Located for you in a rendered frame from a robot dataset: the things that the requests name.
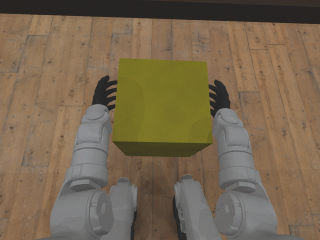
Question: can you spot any robot right hand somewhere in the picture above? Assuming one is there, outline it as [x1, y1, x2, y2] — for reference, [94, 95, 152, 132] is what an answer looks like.
[208, 79, 231, 118]

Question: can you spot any robot right foot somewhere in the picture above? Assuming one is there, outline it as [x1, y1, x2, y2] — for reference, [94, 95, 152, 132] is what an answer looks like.
[172, 195, 187, 240]

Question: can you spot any carton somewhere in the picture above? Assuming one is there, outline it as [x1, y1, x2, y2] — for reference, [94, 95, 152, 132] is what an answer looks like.
[112, 58, 213, 157]

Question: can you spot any robot left upper arm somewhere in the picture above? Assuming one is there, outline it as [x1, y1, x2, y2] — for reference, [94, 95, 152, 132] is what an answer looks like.
[35, 188, 114, 240]

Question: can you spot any robot right thigh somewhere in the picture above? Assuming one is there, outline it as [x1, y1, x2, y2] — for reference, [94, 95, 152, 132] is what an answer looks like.
[174, 178, 222, 240]

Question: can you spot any robot right upper arm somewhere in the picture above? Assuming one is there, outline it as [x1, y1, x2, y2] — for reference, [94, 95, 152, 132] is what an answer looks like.
[214, 190, 305, 240]

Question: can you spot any robot left hand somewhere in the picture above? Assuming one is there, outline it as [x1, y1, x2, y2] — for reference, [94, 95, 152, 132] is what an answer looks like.
[92, 75, 118, 111]

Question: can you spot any left robot forearm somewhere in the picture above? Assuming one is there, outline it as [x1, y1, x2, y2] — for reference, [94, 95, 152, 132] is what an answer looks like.
[50, 104, 112, 231]

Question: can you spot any right robot forearm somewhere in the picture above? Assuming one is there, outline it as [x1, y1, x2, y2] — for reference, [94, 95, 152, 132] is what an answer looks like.
[212, 108, 278, 226]

